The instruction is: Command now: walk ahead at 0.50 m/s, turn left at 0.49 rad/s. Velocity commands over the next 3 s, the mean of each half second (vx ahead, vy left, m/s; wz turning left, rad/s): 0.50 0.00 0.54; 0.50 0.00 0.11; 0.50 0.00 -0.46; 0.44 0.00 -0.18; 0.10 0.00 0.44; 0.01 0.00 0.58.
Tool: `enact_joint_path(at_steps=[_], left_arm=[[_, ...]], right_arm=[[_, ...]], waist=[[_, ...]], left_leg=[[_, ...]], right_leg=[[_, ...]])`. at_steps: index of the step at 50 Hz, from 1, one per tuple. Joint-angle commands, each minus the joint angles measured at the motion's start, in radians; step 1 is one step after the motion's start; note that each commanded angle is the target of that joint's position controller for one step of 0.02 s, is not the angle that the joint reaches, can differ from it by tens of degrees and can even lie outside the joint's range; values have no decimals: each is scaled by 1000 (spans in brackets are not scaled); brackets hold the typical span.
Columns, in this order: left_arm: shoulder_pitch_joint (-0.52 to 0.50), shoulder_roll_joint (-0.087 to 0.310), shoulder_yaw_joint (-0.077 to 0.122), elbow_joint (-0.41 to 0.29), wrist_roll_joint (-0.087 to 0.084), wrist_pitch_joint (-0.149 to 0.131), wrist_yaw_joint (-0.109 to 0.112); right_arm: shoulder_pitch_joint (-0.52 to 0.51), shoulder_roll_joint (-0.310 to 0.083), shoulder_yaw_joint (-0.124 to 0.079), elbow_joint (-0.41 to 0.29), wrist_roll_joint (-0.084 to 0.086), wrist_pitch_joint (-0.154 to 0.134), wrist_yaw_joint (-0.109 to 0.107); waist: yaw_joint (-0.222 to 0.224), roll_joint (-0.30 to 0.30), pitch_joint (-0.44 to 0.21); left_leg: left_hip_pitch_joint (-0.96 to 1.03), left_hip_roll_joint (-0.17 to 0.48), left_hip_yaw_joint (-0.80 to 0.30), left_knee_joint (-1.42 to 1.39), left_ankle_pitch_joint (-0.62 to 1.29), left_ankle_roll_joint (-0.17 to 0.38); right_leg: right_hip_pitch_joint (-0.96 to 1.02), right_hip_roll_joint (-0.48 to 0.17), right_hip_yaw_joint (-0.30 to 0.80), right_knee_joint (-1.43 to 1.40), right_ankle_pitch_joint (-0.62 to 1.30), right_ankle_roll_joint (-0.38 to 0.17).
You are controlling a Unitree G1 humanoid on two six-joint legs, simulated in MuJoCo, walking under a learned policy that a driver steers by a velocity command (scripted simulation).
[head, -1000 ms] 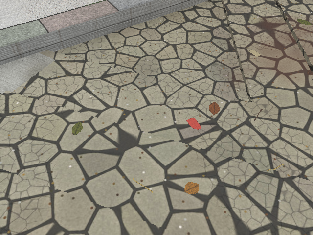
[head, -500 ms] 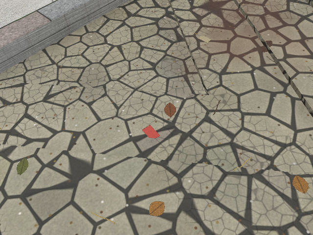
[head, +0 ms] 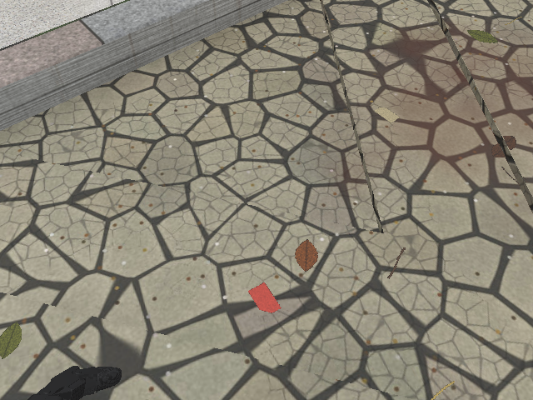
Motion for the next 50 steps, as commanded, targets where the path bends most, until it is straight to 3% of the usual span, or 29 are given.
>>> enact_joint_path(at_steps=[1,5,7,8,9,10,11,12,13,14,15,17,18,21,25,28,30,32,33,34,35,36,37,38,39,40,43,46,50], left_arm=[[-48,49,11,-66,-2,-18,-11],[-100,79,21,-88,-25,-17,-24],[-49,85,31,-67,-30,-22,-22],[21,90,41,-40,-28,-26,-19],[155,96,48,-8,-18,-30,-18],[279,130,57,1,-9,-26,-18],[310,222,80,26,-28,-7,-23],[283,195,89,37,-30,5,-22],[221,123,65,19,-22,7,-18],[159,115,53,15,-5,8,-16],[125,86,45,24,-7,3,-17],[102,65,43,48,-11,-5,-10],[113,67,46,61,-16,-7,-8],[159,94,59,99,-19,-5,0],[207,119,61,145,-34,10,2],[270,147,64,191,-51,22,1],[291,164,67,216,-57,33,-1],[272,193,71,224,-62,44,2],[259,196,68,228,-63,48,5],[250,180,57,217,-51,45,11],[323,78,16,173,-27,26,1],[331,91,15,194,-26,4,-9],[240,175,43,161,-62,-6,-16],[181,166,40,142,-71,-7,-14],[164,153,41,143,-53,-1,-7],[179,143,45,149,-39,12,-4],[240,86,35,173,-38,46,-3],[162,85,38,149,-39,49,-2],[63,59,25,119,-41,39,-24]], right_arm=[[-21,-176,-47,-58,14,-5,-31],[26,-139,-45,-48,18,6,-46],[33,-134,-49,-50,10,13,-47],[44,-107,-42,-50,6,15,-43],[46,-50,-24,-54,8,13,-31],[140,-5,-7,-50,-3,13,-22],[270,-53,-4,-83,26,3,-14],[191,-115,-18,-82,53,6,-22],[25,-173,-35,-101,35,13,-28],[-4,-165,-39,-121,26,21,-31],[-10,-154,-38,-125,14,27,-29],[-6,-115,-39,-129,7,37,-21],[-23,-95,-33,-138,4,39,-19],[-76,-59,-20,-168,1,36,-8],[-197,-14,7,-199,-4,17,17],[-303,-21,14,-241,-3,5,34],[-334,-40,10,-261,2,1,42],[-273,-85,-7,-255,-2,0,41],[-150,-124,-27,-220,-4,1,35],[12,-187,-54,-174,-10,6,21],[127,-298,-76,-157,-26,8,10],[147,-238,-56,-151,-8,9,9],[87,-190,-35,-148,-7,9,11],[20,-162,-26,-150,-7,7,11],[-39,-133,-17,-149,-10,4,15],[-79,-108,-10,-153,-18,-2,18],[-111,-119,-17,-138,-26,-30,23],[-90,-130,-22,-92,-29,-48,8],[-62,-152,-25,-57,-26,-51,-6]], waist=[[5,71,-63],[4,101,-63],[34,91,-71],[60,73,-93],[124,7,-166],[134,-119,-283],[75,-295,-337],[110,-212,-266],[148,-54,-120],[115,-70,-73],[94,-68,-34],[64,-96,-19],[72,-90,-25],[91,-45,-47],[134,-21,-32],[157,-19,4],[144,-34,4],[78,-66,-55],[1,-59,-131],[-70,-40,-234],[-63,161,-396],[-58,215,-517],[-58,166,-366],[-28,134,-238],[8,88,-157],[47,96,-123],[97,90,-104],[87,79,-52],[41,72,-31]], left_leg=[[-230,166,-170,-111,-23,91],[-110,204,-279,60,-182,53],[-54,217,-303,168,-191,30],[-66,186,-280,269,-216,7],[-191,125,-209,530,-360,-27],[-403,68,-131,845,-571,-58],[-590,101,-89,999,-483,-86],[-687,161,-62,1061,-330,-107],[-683,181,-45,1031,-239,-106],[-654,203,-50,1028,-168,-118],[-619,233,-68,981,-134,-126],[-540,259,-50,862,-89,-134],[-548,259,-32,822,-66,-140],[-570,263,-17,660,11,-141],[-478,237,60,376,166,-114],[-450,216,103,258,155,-91],[-437,202,117,217,85,-63],[-286,153,161,177,13,-23],[-86,123,184,125,66,9],[205,179,105,160,120,50],[625,457,-329,155,44,211],[677,553,-614,19,4,272],[560,508,-467,-13,-16,217],[407,463,-326,-32,39,180],[262,422,-236,-65,122,155],[154,391,-176,-100,175,141],[15,376,-76,-198,199,159],[3,356,36,-226,214,122],[6,345,144,-209,161,76]], right_leg=[[282,98,-79,-214,329,22],[256,65,13,-286,286,2],[298,39,24,-340,221,-27],[390,23,15,-364,210,-44],[603,-51,59,-318,190,-73],[855,-197,195,-186,311,-114],[930,-377,526,-272,41,-256],[850,-364,618,-405,-381,-287],[698,-286,490,-474,-430,-235],[592,-276,443,-494,-340,-239],[514,-240,371,-508,-234,-238],[437,-158,173,-546,-88,-194],[453,-152,118,-555,5,-198],[524,-157,6,-559,231,-206],[533,-130,-105,-581,247,-198],[581,-157,-120,-581,244,-205],[646,-188,-117,-543,332,-201],[671,-187,-146,-427,626,-178],[632,-158,-185,-283,737,-152],[463,-120,-209,-74,619,-115],[45,20,-231,332,86,-48],[-85,96,-66,502,-500,-45],[-169,36,-31,537,-457,-56],[-178,-7,-62,491,-375,-59],[-144,-36,-76,420,-313,-50],[-74,-60,-68,366,-266,-40],[19,-68,-68,296,-146,-7],[-33,-67,-31,140,70,4],[24,-26,-47,-91,317,-17]])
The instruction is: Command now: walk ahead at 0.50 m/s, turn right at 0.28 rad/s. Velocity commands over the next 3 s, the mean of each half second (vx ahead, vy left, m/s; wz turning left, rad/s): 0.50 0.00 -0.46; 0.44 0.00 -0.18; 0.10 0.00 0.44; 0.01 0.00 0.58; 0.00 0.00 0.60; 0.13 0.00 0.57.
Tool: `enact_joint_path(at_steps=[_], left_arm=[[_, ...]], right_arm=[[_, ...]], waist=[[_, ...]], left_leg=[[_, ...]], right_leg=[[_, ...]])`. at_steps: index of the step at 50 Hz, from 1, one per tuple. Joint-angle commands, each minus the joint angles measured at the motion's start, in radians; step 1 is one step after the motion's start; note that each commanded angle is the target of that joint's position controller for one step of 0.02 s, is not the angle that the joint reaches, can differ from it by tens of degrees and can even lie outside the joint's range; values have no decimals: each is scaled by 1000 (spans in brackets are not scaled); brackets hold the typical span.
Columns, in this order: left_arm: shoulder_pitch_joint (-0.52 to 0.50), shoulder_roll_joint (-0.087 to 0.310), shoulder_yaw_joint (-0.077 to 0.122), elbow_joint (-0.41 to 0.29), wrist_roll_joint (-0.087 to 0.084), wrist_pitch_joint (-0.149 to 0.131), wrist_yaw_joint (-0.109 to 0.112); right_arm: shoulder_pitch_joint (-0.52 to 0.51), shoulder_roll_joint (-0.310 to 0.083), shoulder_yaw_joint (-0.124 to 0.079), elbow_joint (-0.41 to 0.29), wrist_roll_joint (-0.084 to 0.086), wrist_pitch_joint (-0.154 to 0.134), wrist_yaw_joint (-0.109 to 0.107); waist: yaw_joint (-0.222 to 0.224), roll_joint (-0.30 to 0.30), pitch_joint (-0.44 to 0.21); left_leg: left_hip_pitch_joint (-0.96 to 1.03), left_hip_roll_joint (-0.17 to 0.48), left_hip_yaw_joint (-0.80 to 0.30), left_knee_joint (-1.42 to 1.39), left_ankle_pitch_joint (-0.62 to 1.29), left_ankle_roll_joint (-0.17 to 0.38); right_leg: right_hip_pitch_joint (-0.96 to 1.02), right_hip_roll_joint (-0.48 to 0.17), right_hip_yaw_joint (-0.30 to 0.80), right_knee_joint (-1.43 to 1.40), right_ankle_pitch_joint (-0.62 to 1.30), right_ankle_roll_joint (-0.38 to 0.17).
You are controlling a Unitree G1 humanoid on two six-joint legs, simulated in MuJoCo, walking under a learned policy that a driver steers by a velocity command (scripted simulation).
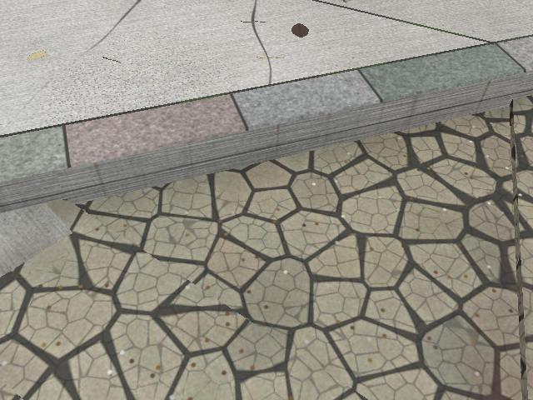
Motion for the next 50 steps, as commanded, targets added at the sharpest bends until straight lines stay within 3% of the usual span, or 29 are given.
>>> enact_joint_path(at_steps=[1,5,8,10,12,13,14,15,16,17,19,21,24,27,31,33,34,35,36,37,38,39,40,41,43,45,46,48,50], left_arm=[[-45,32,-1,-66,-3,-9,-17],[-134,34,-6,-120,1,0,-40],[-172,31,-10,-157,4,5,-58],[-108,61,6,-159,7,5,-61],[133,141,56,-102,1,9,-40],[265,227,79,-73,-5,20,-22],[242,278,80,-103,-14,13,-26],[306,198,66,-91,-19,14,-29],[267,160,57,-92,-15,11,-21],[185,140,49,-110,-5,7,-17],[93,99,34,-147,12,4,-5],[74,111,38,-150,5,2,5],[84,150,50,-136,-1,10,27],[152,158,54,-106,-6,19,34],[178,117,45,-79,-2,14,35],[151,122,47,-86,1,19,31],[139,106,40,-94,3,21,27],[193,68,24,-107,17,19,24],[337,-1,3,-91,-12,13,17],[311,50,2,-87,-27,9,18],[168,116,19,-115,-28,11,22],[76,120,21,-141,-11,14,27],[51,107,23,-157,1,11,26],[69,104,26,-157,13,9,23],[64,61,18,-164,22,6,24],[50,24,5,-172,37,0,25],[28,28,7,-173,34,-5,24],[-52,5,-3,-182,30,-10,18],[-122,-3,-5,-198,27,-16,10]], right_arm=[[-41,-154,-37,-44,5,-23,-14],[10,-165,-45,0,16,-5,-25],[38,-188,-55,20,24,22,-34],[25,-215,-61,17,29,38,-40],[13,-208,-53,11,23,48,-43],[51,-138,-29,-8,-14,34,-40],[132,-63,5,-53,-13,-3,-19],[14,-154,-13,-74,30,-37,-11],[-84,-161,-10,-111,53,-51,-9],[-122,-150,-7,-118,35,-55,-15],[-101,-163,-20,-113,0,-42,-17],[-81,-144,-21,-116,-7,-26,-15],[-189,-83,3,-151,-12,-20,-14],[-276,-79,7,-172,0,-32,2],[-266,-131,-14,-166,7,-45,18],[-184,-157,-29,-144,4,-49,15],[-89,-178,-42,-118,-4,-53,12],[27,-235,-55,-111,-12,-54,9],[119,-274,-72,-69,-2,-43,17],[123,-207,-55,-59,29,-40,23],[48,-151,-39,-75,33,-38,23],[-14,-131,-28,-87,19,-31,24],[-48,-125,-24,-81,10,-30,27],[-55,-119,-19,-79,1,-30,23],[-57,-119,-14,-65,5,-27,22],[-48,-158,-23,-49,6,-23,12],[-26,-172,-28,-32,14,-20,1],[-23,-165,-29,-14,35,-2,-18],[20,-168,-31,6,42,18,-33]], waist=[[-4,99,26],[-39,76,71],[-50,78,86],[-6,94,31],[124,76,-115],[145,-85,-219],[77,-247,-362],[166,-84,-392],[169,-49,-268],[123,64,-165],[55,36,-104],[22,29,-53],[45,5,-12],[97,-19,-35],[78,-40,-30],[26,-41,-43],[-25,-12,-102],[-47,97,-234],[-19,351,-351],[-32,331,-297],[-53,188,-143],[-40,90,-59],[-9,95,-9],[13,128,-14],[35,143,-16],[42,126,-62],[33,123,-73],[6,124,-63],[-15,133,-57]], left_leg=[[-99,275,-52,-107,186,131],[62,332,-43,-24,174,110],[147,362,-37,64,311,88],[165,351,-9,198,620,61],[49,287,64,558,740,1],[-247,215,90,909,284,-46],[-629,0,-41,1241,-399,-119],[-746,56,-177,1223,-369,-98],[-796,101,-174,1161,-306,-75],[-766,141,-168,1067,-233,-66],[-638,181,-186,935,-146,-81],[-587,183,-165,792,-91,-110],[-486,132,-116,501,98,-146],[-361,68,-99,305,353,-137],[-344,92,-153,275,316,-70],[-284,77,-127,252,199,-26],[-148,80,-115,226,216,6],[100,227,-286,238,214,91],[383,399,-682,140,-13,246],[375,449,-863,32,-281,245],[244,415,-757,10,-299,196],[114,368,-634,-1,-191,163],[22,344,-568,-14,-94,166],[-22,321,-517,-27,-2,172],[-73,281,-420,-27,329,175],[-80,285,-351,-4,646,196],[-70,267,-318,4,682,191],[-130,177,-238,1,519,132],[-143,152,-241,27,400,105]], right_leg=[[97,14,1,-117,164,-13],[-9,17,17,-207,104,-48],[-30,37,-36,-235,-63,-71],[98,91,-109,-237,-189,-99],[470,154,-142,-269,-134,-165],[793,-27,108,-188,58,-241],[1103,-233,644,-294,3,-478],[1152,-218,644,-376,-106,-448],[1068,-179,513,-390,-106,-398],[903,-141,423,-407,-28,-357],[695,-100,347,-445,126,-344],[561,-59,274,-485,182,-332],[417,25,161,-496,194,-284],[389,49,159,-491,50,-235],[512,-24,238,-412,-16,-212],[573,-25,244,-299,155,-192],[561,29,212,-151,232,-167],[431,108,163,111,35,-128],[137,236,84,451,-465,-63],[-24,199,115,541,-629,-73],[-67,147,111,546,-553,-79],[-47,111,67,504,-493,-79],[-34,78,53,433,-453,-76],[8,47,51,380,-425,-69],[77,49,11,253,-450,-42],[123,61,-18,158,-393,-9],[126,65,-7,107,-289,7],[210,121,-40,-113,-70,18],[271,167,-39,-239,48,25]])
Over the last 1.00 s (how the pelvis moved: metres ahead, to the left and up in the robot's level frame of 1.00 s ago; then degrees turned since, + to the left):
0.52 0.08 -0.03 18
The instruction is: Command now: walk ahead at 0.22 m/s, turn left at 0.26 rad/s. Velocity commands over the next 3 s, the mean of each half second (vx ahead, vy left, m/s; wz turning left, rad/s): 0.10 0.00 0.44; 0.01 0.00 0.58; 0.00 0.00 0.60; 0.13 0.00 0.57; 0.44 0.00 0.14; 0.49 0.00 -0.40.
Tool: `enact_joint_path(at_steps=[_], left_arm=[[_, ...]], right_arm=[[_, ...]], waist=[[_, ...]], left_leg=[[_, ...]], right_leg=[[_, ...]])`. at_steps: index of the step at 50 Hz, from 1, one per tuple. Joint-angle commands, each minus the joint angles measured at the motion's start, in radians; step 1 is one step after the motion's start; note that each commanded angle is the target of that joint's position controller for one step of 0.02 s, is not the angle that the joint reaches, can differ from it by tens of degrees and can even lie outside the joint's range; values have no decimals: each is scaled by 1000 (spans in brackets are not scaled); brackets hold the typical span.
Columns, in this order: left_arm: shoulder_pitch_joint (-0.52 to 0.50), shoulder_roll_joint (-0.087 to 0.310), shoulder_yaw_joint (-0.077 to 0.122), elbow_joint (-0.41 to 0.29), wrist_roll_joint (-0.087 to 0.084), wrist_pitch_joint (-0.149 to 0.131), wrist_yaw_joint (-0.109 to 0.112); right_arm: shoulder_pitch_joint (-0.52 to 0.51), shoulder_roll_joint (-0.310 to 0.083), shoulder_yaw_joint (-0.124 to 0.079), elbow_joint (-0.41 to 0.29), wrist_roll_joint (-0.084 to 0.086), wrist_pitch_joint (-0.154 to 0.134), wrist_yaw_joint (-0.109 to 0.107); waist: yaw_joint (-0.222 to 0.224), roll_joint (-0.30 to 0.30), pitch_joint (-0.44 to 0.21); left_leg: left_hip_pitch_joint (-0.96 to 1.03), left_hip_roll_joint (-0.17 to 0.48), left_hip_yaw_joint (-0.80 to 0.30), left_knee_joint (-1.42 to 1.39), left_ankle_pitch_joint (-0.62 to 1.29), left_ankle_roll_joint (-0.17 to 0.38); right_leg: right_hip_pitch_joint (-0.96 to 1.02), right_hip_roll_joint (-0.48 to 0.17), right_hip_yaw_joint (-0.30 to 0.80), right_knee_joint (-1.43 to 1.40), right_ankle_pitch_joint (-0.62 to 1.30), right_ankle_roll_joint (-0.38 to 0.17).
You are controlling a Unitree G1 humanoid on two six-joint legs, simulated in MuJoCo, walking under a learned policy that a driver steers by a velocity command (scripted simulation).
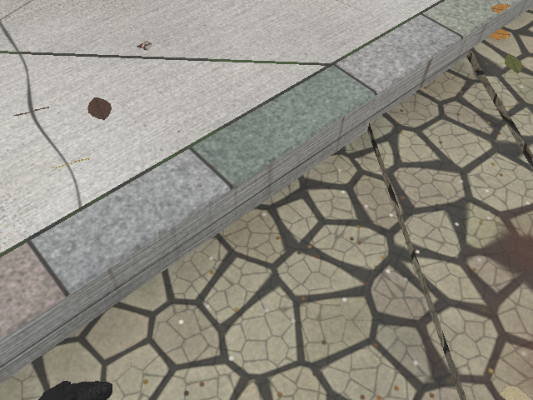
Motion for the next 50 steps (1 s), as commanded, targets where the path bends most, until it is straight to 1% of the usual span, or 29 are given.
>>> enact_joint_path(at_steps=[1,4,6,7,8,9,10,11,12,14,16,21,24,27,28,29,30,31,32,34,35,37,41,44,46,47,48,49,50], left_arm=[[-45,29,6,-68,-6,-18,-10],[-31,74,19,-63,-3,-16,-16],[60,73,24,-26,10,-25,-13],[128,85,25,-2,20,-31,-10],[193,86,17,-8,45,-31,-6],[203,107,24,-5,23,-16,-16],[149,120,38,-13,-4,-1,-17],[89,103,33,-26,-8,14,-10],[26,90,24,-37,2,29,-3],[-47,98,18,-39,23,43,9],[-40,91,17,-16,27,38,21],[7,110,31,25,9,54,51],[-2,151,48,28,2,66,42],[7,164,58,43,-23,70,29],[43,141,54,50,-23,71,26],[29,117,51,34,-13,78,28],[-72,107,47,-4,-9,77,30],[-187,93,40,-42,-7,75,34],[-159,68,34,-31,-17,78,29],[-60,100,41,11,-9,71,26],[-46,111,47,29,-3,62,24],[-57,82,34,38,-10,50,7],[-73,57,11,35,-22,39,-13],[-26,82,18,42,-27,37,-19],[62,88,30,71,-15,28,-21],[95,113,39,85,0,28,-15],[113,166,47,74,21,32,-8],[66,178,52,50,42,37,-13],[-8,189,63,36,41,38,-14]], right_arm=[[-30,-192,-51,-51,11,11,-30],[-39,-156,-51,-62,1,27,-53],[-67,-121,-45,-85,-3,37,-58],[-31,-69,-31,-91,-11,35,-53],[82,-23,-16,-83,-15,31,-43],[210,-79,-16,-80,5,30,-33],[176,-150,-31,-91,13,42,-35],[101,-179,-45,-105,8,63,-43],[54,-188,-56,-110,8,93,-56],[23,-183,-66,-129,1,137,-69],[15,-149,-66,-154,-12,141,-69],[-102,-81,-40,-234,-15,127,-45],[-123,-90,-35,-256,-13,126,-22],[-87,-112,-47,-255,-15,130,-7],[-70,-131,-57,-238,-18,130,-7],[-33,-197,-88,-207,-22,128,-17],[-27,-265,-108,-224,-42,122,-28],[-20,-251,-96,-243,-81,100,-30],[-71,-252,-88,-258,-88,79,-33],[-193,-207,-81,-286,-31,65,-39],[-230,-175,-74,-288,-15,75,-46],[-226,-152,-71,-298,-19,97,-53],[-193,-180,-89,-308,-25,111,-54],[-203,-161,-88,-313,-25,115,-54],[-235,-128,-76,-325,-12,114,-55],[-209,-79,-63,-319,-10,113,-53],[-123,-32,-51,-311,-11,112,-51],[-43,-126,-77,-302,-13,109,-45],[-42,-202,-101,-302,-5,116,-47]], waist=[[36,139,-88],[58,130,-89],[104,82,-111],[109,-11,-174],[101,-152,-280],[67,-174,-395],[69,-147,-366],[71,-95,-300],[59,-67,-238],[34,-75,-123],[32,-92,-113],[75,-84,-172],[82,-128,-171],[58,-125,-154],[64,-66,-144],[47,98,-115],[2,287,-45],[-42,311,-46],[0,281,-77],[69,219,-74],[90,203,-86],[83,184,-105],[49,183,-160],[63,192,-146],[107,160,-137],[101,71,-138],[70,-133,-159],[34,-100,-154],[4,-145,-157]], left_leg=[[-56,160,-149,-20,311,117],[-62,176,-242,121,193,98],[-106,113,-235,304,118,54],[-211,34,-167,510,-114,10],[-460,-35,-125,815,-592,-33],[-516,5,-145,963,-599,-56],[-577,45,-112,1050,-506,-87],[-600,77,-80,1089,-438,-111],[-581,98,-64,1112,-371,-132],[-465,101,-47,1104,-253,-159],[-437,101,-29,1052,-188,-166],[-428,147,-15,740,-134,-162],[-285,137,49,569,-148,-133],[-154,98,111,339,-65,-76],[-77,65,120,268,-1,-41],[-52,92,1,186,54,41],[-26,255,-315,6,115,161],[-6,373,-528,-111,122,252],[-15,397,-514,-100,134,286],[-16,314,-355,-30,226,231],[-35,258,-289,-5,241,191],[-34,210,-237,37,353,179],[-3,217,-296,56,384,207],[-52,192,-358,95,320,195],[-138,117,-337,188,199,129],[-299,50,-275,344,-52,74],[-504,-83,-165,655,-429,13],[-522,-72,-182,818,-431,-41],[-514,-12,-141,920,-380,-74]], right_leg=[[185,75,-28,-175,202,16],[224,34,39,-226,219,-6],[357,6,8,-340,334,-31],[537,-74,34,-311,587,-55],[801,-289,177,-118,1085,-157],[843,-430,285,-77,1086,-270],[780,-422,310,-138,823,-312],[669,-382,281,-201,532,-312],[529,-355,260,-267,311,-309],[262,-283,151,-372,142,-293],[242,-240,54,-385,139,-276],[413,-268,-20,-355,202,-278],[375,-277,-70,-348,159,-257],[363,-282,-100,-276,89,-201],[306,-253,-139,-235,40,-153],[205,-154,-234,-156,-140,-67],[25,-26,-302,54,-289,14],[-97,8,-141,294,-515,14],[-90,19,-41,436,-543,-7],[-75,-7,-6,442,-410,-2],[-24,-11,-22,395,-362,10],[31,26,-58,277,-292,46],[145,62,-25,7,-194,70],[223,54,3,-152,-118,62],[378,32,-44,-369,129,35],[528,-66,-3,-347,230,3],[663,-284,165,-236,563,-95],[550,-368,219,-255,634,-192],[487,-378,232,-304,385,-247]])
Over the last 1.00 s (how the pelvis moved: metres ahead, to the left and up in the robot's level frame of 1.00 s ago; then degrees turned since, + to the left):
0.57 -0.13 -0.03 -21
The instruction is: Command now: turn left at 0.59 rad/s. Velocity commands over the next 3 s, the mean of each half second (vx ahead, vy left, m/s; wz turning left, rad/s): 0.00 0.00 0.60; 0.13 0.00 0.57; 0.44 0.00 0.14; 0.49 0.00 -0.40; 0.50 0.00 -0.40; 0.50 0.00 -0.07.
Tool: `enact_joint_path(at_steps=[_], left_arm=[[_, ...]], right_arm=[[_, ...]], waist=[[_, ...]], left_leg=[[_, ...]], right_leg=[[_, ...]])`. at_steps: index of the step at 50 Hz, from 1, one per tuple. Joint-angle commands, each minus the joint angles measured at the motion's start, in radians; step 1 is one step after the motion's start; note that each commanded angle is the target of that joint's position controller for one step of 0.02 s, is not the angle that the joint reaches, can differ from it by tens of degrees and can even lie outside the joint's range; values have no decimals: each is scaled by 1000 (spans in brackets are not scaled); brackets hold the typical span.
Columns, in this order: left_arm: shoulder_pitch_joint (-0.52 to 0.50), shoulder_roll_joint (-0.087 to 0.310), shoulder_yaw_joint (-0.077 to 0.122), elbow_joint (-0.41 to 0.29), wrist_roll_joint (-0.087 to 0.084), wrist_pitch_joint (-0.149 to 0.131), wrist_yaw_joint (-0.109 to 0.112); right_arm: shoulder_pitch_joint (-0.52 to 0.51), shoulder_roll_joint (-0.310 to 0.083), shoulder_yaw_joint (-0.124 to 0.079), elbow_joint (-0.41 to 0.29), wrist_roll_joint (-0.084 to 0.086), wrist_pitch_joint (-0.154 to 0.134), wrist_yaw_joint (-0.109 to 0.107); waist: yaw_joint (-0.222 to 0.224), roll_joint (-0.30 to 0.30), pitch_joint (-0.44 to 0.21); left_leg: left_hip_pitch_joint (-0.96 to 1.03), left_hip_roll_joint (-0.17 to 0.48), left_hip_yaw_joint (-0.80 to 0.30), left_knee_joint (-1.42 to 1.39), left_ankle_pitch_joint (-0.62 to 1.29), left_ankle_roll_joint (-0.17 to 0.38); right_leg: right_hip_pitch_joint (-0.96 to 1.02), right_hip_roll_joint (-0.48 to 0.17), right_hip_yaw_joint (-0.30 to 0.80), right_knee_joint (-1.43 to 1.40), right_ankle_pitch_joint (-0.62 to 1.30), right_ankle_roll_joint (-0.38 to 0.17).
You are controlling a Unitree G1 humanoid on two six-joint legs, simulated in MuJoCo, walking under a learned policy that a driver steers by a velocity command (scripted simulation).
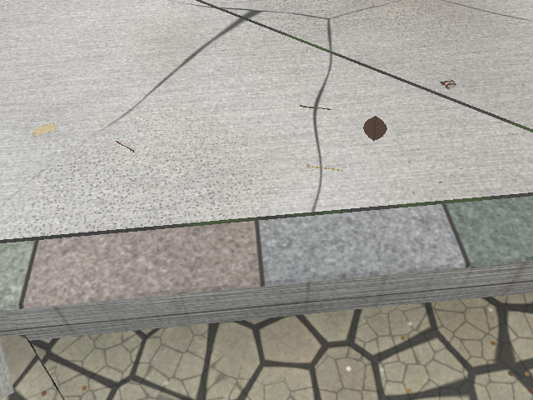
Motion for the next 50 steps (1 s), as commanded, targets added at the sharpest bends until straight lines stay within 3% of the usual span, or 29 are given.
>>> enact_joint_path(at_steps=[1,2,3,6,9,13,15,17,18,19,20,21,22,23,24,26,29,36,37,38,39,40,42,43,44,45,46,47,50], left_arm=[[-68,165,53,-79,9,-3,7],[-96,118,39,-93,-4,4,15],[-114,106,30,-97,-11,11,26],[-52,106,27,-92,-3,25,60],[30,134,36,-80,-1,37,76],[23,194,61,-83,-12,51,59],[32,212,70,-81,-24,49,45],[23,208,70,-74,-48,44,38],[60,180,65,-57,-56,42,35],[111,125,54,-47,-48,38,32],[22,95,36,-152,-6,29,32],[-102,151,60,-144,-13,26,32],[-102,128,54,-151,-35,28,31],[-66,117,53,-130,-31,33,41],[-49,141,59,-122,-16,39,50],[-13,137,59,-108,-13,43,48],[-11,109,46,-108,-24,42,41],[-38,104,37,-120,-38,30,21],[44,90,18,-96,0,58,16],[31,92,20,-105,-3,66,11],[-40,115,42,-139,-61,32,-1],[-22,114,41,-135,-73,14,-7],[110,103,52,-87,-60,-4,-3],[216,138,64,-57,-39,-2,4],[304,145,54,-56,-22,1,11],[285,255,81,-44,-1,-20,2],[220,201,74,-54,-23,-35,9],[199,139,54,-49,-35,-36,20],[221,105,33,-36,-20,-52,27]], right_arm=[[128,-204,-63,-33,6,9,-9],[114,-195,-64,-25,2,25,-13],[112,-178,-60,-26,0,37,-9],[47,-120,-38,-66,5,31,-6],[-4,-80,-17,-100,-2,17,-1],[-3,-23,18,-132,-8,9,22],[28,-52,11,-127,1,9,29],[97,-68,-1,-107,1,14,33],[138,-88,-12,-90,1,16,30],[189,-169,-40,-82,6,16,23],[195,-327,-75,-99,-16,8,15],[195,-236,-52,-116,-48,-26,28],[161,-221,-38,-99,-50,-46,30],[96,-196,-35,-104,-27,-53,29],[32,-163,-26,-110,0,-49,24],[-12,-138,-10,-117,-3,-39,12],[11,-141,-10,-106,-3,-37,1],[23,-172,-29,-99,-2,-18,-7],[81,-169,-27,-73,-63,-1,37],[81,-156,-28,-70,-69,5,61],[39,-163,-29,-90,19,-11,27],[31,-163,-22,-87,19,-18,12],[26,-133,-13,-81,6,-18,-6],[52,-80,-1,-68,4,-22,-6],[100,16,29,-53,-8,-29,1],[60,-57,14,-143,15,-54,9],[15,-115,2,-133,17,-64,5],[6,-125,-3,-112,10,-62,1],[13,-70,12,-86,-4,-74,9]], waist=[[-34,-194,-92],[-20,-192,-70],[-22,-192,-44],[32,-163,-47],[78,-161,-93],[72,-209,-115],[65,-228,-110],[18,-215,-117],[3,-183,-116],[2,1,-114],[-2,413,-143],[-85,209,-188],[-49,184,-157],[-10,128,-121],[15,105,-96],[52,101,-120],[49,73,-132],[22,101,-121],[-6,151,-121],[-9,156,-97],[9,102,-69],[22,90,-64],[80,62,-76],[105,-44,-125],[112,-146,-125],[56,-249,-51],[61,-225,57],[66,-210,106],[56,-148,117]], left_leg=[[-204,80,4,391,-110,-121],[-219,84,20,469,-57,-143],[-193,86,36,507,-20,-163],[-223,114,85,530,10,-175],[-267,152,97,377,-7,-187],[-96,190,197,142,-145,-159],[1,174,242,29,-120,-132],[120,146,273,-176,36,-89],[225,121,255,-312,137,-54],[392,186,86,-447,439,15],[426,500,-434,-532,669,270],[395,494,-414,-526,640,330],[356,455,-304,-544,565,279],[336,395,-233,-542,483,210],[323,372,-192,-535,487,169],[252,322,-129,-531,580,156],[303,300,-125,-532,547,159],[228,266,-264,-532,163,180],[253,214,-242,-547,54,167],[211,198,-273,-541,-38,164],[131,232,-363,-530,-165,184],[114,227,-386,-514,-209,179],[-9,141,-314,-394,-260,111],[-199,56,-179,-114,-304,37],[-384,-28,-26,254,-302,-11],[-537,39,18,320,-209,-25],[-593,93,-2,403,-113,-43],[-635,92,0,462,-40,-57],[-567,110,-9,474,133,-78]], right_leg=[[142,-364,263,-116,343,-180],[106,-322,216,-124,253,-172],[44,-294,165,-143,211,-176],[102,-302,100,-146,289,-194],[261,-330,74,-113,398,-211],[197,-343,-18,-103,454,-202],[150,-349,-39,-95,461,-194],[121,-354,-63,-39,422,-153],[67,-325,-100,24,339,-98],[-94,-239,-184,215,130,3],[-425,-51,-184,509,-424,105],[-448,-35,27,740,-483,105],[-459,-39,48,780,-404,81],[-458,-56,50,742,-316,71],[-457,-69,54,708,-235,79],[-339,-39,36,734,-150,96],[-321,-18,46,592,-89,112],[-186,16,92,273,-103,115],[-151,15,17,257,-134,90],[-126,25,12,226,-156,78],[-109,21,82,173,-152,66],[-62,4,93,96,-128,48],[170,-35,58,-142,44,4],[388,-152,147,-111,-5,-26],[466,-317,305,-55,-58,-62],[334,-479,629,-188,-408,-220],[265,-445,634,-253,-600,-236],[256,-374,544,-255,-583,-187],[163,-274,338,-270,-299,-143]])
Over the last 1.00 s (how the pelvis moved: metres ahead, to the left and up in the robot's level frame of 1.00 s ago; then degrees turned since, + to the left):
0.12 0.00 -0.04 34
